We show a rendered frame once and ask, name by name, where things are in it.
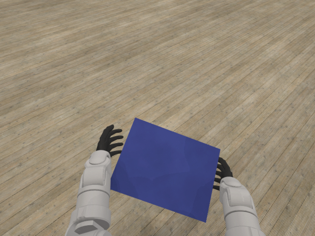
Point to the right robot hand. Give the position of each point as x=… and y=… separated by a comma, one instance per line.
x=225, y=172

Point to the carton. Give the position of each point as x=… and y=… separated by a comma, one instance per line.
x=166, y=169

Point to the robot left forearm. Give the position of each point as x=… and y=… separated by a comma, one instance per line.
x=92, y=208

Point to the robot right forearm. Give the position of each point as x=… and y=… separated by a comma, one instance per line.
x=238, y=208

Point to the left robot hand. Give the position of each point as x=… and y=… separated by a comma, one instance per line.
x=106, y=139

